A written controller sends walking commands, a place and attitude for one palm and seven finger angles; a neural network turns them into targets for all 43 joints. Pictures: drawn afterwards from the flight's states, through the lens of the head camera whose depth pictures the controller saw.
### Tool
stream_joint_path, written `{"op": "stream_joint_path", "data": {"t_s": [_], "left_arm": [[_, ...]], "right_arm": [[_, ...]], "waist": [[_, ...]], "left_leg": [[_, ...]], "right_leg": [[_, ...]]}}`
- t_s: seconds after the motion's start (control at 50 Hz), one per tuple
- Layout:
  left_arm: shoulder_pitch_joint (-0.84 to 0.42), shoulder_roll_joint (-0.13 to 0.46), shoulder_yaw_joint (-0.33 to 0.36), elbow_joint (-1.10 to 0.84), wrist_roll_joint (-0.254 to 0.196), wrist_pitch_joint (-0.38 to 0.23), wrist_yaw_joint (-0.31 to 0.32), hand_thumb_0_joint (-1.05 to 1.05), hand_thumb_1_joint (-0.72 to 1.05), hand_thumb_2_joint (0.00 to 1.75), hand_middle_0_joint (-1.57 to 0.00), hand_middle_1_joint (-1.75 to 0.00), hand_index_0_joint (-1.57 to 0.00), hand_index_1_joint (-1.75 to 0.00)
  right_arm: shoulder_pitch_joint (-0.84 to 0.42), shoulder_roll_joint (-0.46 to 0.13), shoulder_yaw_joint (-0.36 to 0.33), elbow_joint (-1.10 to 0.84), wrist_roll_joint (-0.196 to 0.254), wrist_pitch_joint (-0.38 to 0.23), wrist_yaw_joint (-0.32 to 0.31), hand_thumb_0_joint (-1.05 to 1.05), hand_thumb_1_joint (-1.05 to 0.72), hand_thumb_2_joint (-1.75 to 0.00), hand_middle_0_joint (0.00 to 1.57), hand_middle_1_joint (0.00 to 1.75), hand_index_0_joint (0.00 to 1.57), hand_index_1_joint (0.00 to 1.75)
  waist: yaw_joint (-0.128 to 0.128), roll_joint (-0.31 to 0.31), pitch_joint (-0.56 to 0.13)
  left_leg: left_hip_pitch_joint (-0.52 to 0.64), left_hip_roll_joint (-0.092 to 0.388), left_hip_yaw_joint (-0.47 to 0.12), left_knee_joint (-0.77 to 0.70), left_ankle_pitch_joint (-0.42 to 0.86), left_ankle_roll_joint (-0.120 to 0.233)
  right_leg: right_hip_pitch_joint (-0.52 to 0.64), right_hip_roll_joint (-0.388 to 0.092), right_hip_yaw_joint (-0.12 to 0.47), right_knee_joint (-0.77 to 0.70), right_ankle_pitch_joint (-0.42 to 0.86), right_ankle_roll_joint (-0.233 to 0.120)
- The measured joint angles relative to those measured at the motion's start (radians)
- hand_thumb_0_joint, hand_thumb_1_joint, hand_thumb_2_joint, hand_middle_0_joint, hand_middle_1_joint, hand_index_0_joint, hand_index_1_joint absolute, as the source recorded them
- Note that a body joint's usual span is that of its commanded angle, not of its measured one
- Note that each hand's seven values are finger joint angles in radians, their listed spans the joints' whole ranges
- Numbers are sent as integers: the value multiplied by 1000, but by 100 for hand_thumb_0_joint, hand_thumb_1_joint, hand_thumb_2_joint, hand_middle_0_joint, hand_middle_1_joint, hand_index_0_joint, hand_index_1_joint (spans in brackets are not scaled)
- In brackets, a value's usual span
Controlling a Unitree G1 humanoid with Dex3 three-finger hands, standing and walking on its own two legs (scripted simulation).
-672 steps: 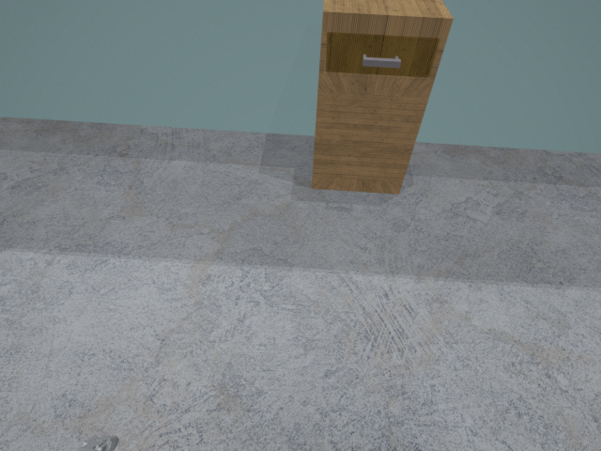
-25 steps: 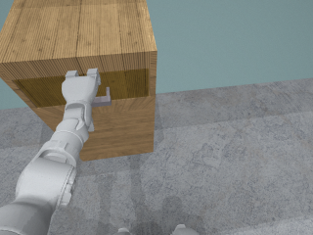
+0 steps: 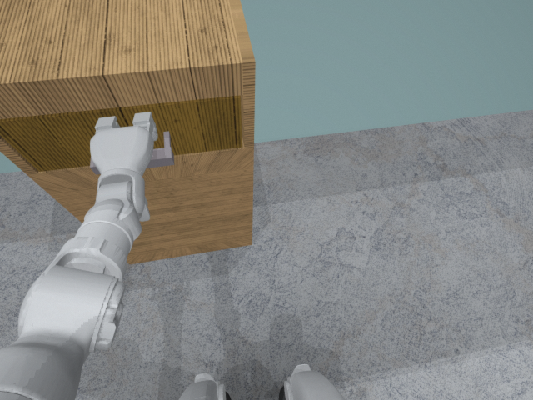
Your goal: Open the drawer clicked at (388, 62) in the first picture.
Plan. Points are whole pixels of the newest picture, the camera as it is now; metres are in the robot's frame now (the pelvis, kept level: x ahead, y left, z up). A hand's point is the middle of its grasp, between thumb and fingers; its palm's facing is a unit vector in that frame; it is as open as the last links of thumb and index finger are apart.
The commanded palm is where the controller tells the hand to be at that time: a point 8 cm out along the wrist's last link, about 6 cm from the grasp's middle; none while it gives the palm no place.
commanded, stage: lower the fingers behind the handle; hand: left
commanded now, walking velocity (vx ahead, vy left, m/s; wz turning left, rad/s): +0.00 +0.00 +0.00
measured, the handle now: (133, 150) +0.55 +0.18 -0.03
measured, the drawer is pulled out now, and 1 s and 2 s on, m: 0.00 0.00 0.00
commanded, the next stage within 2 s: close the thumb around the handle in 1.00 s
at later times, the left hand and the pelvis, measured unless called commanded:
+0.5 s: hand (140, 183) +0.49 +0.17 -0.05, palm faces -0.05 -0.03 -1.00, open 13.8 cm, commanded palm +0.47 +0.16 +0.00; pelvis -0.01 +0.01 -0.02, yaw +0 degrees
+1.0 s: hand (139, 182) +0.49 +0.17 -0.05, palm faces -0.06 -0.03 -1.00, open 13.8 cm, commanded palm +0.48 +0.17 +0.00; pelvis -0.02 +0.00 -0.03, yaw +0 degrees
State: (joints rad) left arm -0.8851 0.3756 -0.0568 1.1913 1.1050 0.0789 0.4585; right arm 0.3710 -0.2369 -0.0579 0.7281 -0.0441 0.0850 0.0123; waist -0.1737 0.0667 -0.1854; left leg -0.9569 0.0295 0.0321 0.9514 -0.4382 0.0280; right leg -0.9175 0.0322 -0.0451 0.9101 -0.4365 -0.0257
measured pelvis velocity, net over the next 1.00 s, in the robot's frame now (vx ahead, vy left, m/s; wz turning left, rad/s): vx -0.02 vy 0.00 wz -0.01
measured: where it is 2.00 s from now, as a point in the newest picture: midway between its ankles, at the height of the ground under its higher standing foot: outside the picture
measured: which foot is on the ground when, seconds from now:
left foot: down 0.00-1.00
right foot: down 0.00-1.00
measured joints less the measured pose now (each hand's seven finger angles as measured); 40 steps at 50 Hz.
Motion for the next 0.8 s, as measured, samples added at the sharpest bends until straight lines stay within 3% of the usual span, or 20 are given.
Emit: {"op": "stream_joint_path", "data": {"t_s": [0.22, 0.64, 0.8], "left_arm": [[12, -2, 1, 7, 12, -23, 22, 0, -49, 30, -32, -120, -32, -120], [-29, -9, -2, 35, 24, 9, 70, 0, -49, 30, -31, -120, -32, -120], [-53, 16, 2, 39, 5, 29, 46, 0, -49, 30, -31, -120, -32, -120]], "right_arm": [[-12, 5, 6, 0, -5, -12, 0, 1, -91, -90, 20, 30, 20, 30], [-25, 8, 15, 5, -17, -18, 9, 1, -91, -90, 20, 30, 20, 30], [-24, 7, 23, 1, -11, -22, 5, 1, -91, -90, 20, 30, 20, 30]], "waist": [[1, -2, -10], [-14, 4, -17], [-21, 8, -8]], "left_leg": [[-46, -2, -3, 47, -14, 4], [-160, 0, -10, 148, -38, 9], [-179, 3, -10, 158, -37, 9]], "right_leg": [[-43, -3, -4, 44, -14, 3], [-152, -4, -11, 139, -37, 6], [-172, -2, -11, 150, -36, 5]]}}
